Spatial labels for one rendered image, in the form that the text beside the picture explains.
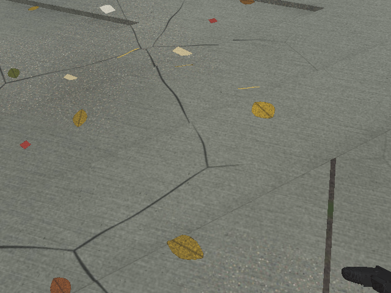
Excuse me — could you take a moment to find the right robot hand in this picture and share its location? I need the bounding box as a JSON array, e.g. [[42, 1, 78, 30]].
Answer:
[[342, 266, 391, 293]]

